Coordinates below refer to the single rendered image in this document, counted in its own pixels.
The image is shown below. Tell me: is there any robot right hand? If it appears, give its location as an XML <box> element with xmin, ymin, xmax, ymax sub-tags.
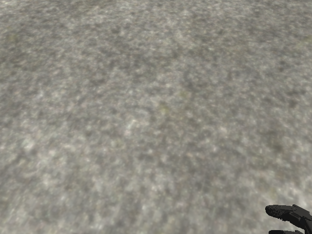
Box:
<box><xmin>265</xmin><ymin>204</ymin><xmax>312</xmax><ymax>234</ymax></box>

